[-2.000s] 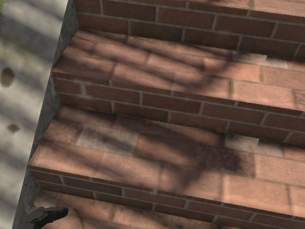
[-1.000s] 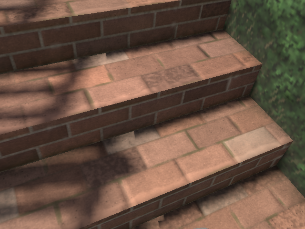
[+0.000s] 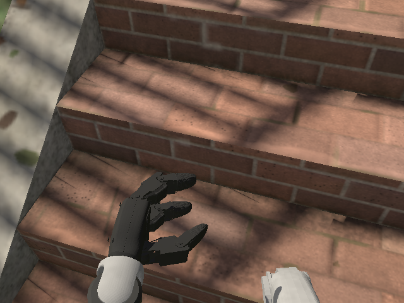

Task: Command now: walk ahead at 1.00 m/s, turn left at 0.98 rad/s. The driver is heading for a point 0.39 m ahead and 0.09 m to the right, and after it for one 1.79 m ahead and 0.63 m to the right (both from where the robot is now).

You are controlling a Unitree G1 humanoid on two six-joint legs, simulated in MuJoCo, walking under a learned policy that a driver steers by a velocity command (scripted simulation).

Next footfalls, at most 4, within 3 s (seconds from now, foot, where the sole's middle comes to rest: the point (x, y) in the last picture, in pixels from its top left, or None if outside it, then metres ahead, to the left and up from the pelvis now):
0.14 right None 0.23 -0.16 -0.58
0.46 left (154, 229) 0.58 0.13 -0.40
0.90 right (230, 104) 0.85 -0.09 -0.22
1.22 left None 1.20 -0.08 -0.04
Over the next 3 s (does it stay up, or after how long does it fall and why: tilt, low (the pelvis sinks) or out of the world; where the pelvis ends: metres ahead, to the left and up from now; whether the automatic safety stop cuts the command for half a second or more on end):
stays up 1.92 -0.75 1.29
